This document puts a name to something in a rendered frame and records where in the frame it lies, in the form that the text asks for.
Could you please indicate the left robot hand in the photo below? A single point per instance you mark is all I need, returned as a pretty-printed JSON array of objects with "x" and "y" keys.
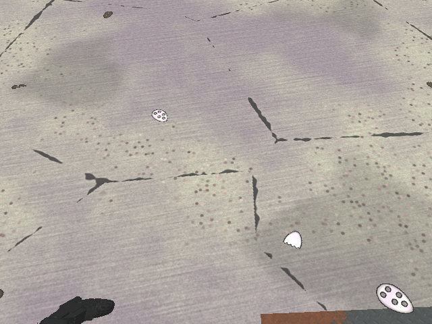
[{"x": 76, "y": 311}]

